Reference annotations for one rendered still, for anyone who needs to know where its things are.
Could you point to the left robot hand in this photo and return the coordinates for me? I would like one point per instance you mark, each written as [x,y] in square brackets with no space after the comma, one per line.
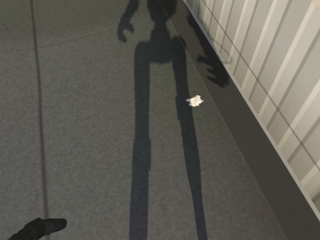
[38,228]

